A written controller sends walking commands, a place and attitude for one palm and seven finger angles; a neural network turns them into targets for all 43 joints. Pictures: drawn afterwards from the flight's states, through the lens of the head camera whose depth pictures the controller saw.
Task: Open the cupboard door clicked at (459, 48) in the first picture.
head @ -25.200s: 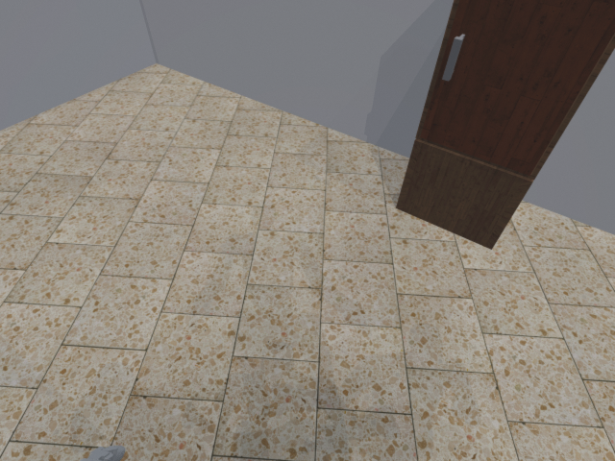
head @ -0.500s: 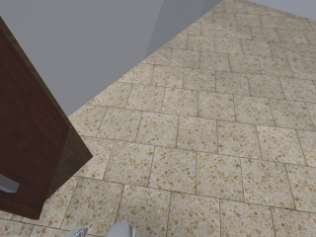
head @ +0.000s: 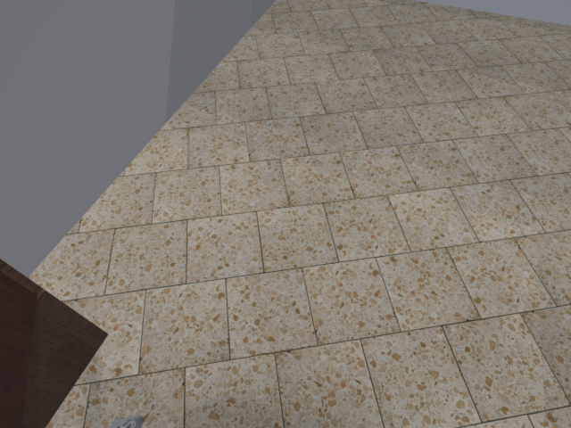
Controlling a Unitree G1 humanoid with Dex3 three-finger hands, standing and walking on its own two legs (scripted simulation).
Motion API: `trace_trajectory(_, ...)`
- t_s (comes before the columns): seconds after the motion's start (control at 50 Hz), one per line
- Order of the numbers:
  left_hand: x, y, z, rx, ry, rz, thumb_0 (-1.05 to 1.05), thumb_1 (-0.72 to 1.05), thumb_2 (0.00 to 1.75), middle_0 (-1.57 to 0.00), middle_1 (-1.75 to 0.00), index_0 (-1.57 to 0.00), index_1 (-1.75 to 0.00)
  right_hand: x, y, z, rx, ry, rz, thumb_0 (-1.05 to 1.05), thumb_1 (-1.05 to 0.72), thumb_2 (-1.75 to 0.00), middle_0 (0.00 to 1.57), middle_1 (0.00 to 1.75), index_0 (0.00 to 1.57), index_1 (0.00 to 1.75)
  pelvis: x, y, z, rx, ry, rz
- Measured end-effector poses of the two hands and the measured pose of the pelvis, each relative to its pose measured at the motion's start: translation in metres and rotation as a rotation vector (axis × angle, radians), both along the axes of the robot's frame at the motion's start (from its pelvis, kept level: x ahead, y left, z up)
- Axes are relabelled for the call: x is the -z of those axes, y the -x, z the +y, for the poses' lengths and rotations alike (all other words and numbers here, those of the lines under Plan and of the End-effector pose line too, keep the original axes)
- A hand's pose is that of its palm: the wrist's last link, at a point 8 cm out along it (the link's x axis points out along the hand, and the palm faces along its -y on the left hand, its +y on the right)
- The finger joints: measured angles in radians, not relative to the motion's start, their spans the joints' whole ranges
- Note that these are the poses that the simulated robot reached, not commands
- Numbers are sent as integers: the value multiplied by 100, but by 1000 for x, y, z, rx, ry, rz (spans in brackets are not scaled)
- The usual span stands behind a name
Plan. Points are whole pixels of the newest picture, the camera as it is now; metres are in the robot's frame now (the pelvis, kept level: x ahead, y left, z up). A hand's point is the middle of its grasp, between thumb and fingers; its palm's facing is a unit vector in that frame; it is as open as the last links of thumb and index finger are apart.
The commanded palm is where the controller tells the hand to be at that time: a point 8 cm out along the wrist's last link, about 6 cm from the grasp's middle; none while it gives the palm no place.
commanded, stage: walk to a spot facing it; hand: left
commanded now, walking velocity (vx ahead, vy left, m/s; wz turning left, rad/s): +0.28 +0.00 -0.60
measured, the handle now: out of the picture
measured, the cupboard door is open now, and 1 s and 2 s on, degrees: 38 38 38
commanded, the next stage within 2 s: turn to face it in 1.32 s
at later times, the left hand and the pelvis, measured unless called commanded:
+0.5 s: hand (177, 384) +0.20 +0.20 -0.18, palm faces -0.20 -0.96 -0.17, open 7.4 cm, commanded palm none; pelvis +0.15 +0.01 +0.00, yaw -17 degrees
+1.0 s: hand (319, 208) +0.56 -0.04 -0.15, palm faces -0.55 -0.81 -0.21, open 7.4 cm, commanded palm none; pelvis +0.34 -0.12 -0.01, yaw -32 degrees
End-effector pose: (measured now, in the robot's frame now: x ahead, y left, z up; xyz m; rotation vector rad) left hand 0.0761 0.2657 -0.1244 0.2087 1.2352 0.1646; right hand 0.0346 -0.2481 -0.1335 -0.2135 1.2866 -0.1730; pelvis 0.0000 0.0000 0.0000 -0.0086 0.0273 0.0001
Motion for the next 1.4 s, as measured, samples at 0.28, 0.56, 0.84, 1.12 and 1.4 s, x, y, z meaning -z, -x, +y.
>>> trace_trajectory(0.28, -11, -43, -42, 113, 25, 63, 0, 91, 90, -20, -30, -20, -30, -23, -64, -34, 135, -6, -105, 1, -91, -90, 19, 30, 20, 30, -18, -56, -15, 157, -30, 11)
trace_trajectory(0.56, 19, -185, -20, 254, 65, 140, 1, 91, 90, -20, -30, -20, -30, -36, -149, 4, 237, 65, -190, 1, -90, -90, 20, 30, 20, 30, -9, -176, 8, 333, 8, 15)
trace_trajectory(0.84, -1, -454, -180, 618, 110, -120, 1, 92, 90, -19, -30, -19, -30, -16, -50, 55, 621, -106, 289, 1, -90, -90, 20, 30, 20, 30, -2, -287, -50, 498, -2, 8)
trace_trajectory(1.12, -11, -498, -258, 608, 15, -21, -1, 95, 90, -20, -30, -20, -30, -5, -236, -107, 670, -85, -26, 1, -91, -90, 19, 30, 20, 30, -15, -383, -159, 610, -42, -18)
trace_trajectory(1.4, 0, -493, -272, 470, -40, 321, 0, 92, 90, -20, -30, -20, -30, -12, -475, -250, 538, -17, -279, 1, -91, -90, 19, 30, 20, 30, -4, -522, -237, 675, -40, -14)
